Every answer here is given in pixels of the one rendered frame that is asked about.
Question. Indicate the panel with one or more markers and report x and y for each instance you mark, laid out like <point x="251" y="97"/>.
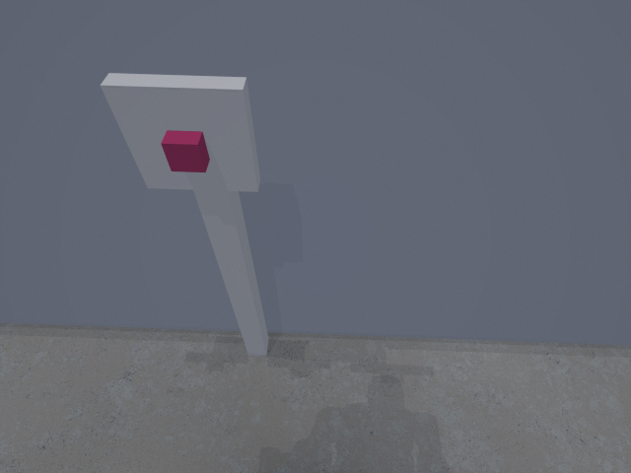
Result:
<point x="145" y="106"/>

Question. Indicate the button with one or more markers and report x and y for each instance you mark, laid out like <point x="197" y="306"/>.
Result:
<point x="186" y="151"/>

